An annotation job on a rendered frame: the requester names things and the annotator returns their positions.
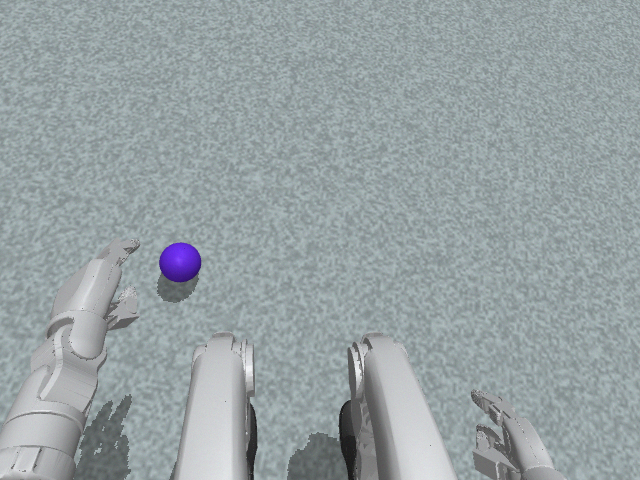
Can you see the left robot arm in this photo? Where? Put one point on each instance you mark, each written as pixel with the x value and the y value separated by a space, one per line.
pixel 40 435

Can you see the ball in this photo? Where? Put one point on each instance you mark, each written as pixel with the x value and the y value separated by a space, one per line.
pixel 180 262

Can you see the right robot hand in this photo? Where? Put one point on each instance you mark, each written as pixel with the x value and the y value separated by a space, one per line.
pixel 506 456

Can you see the left robot hand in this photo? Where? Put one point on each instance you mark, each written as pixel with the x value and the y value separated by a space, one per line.
pixel 92 288

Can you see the right robot foot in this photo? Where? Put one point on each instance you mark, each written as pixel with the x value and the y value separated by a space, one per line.
pixel 347 439

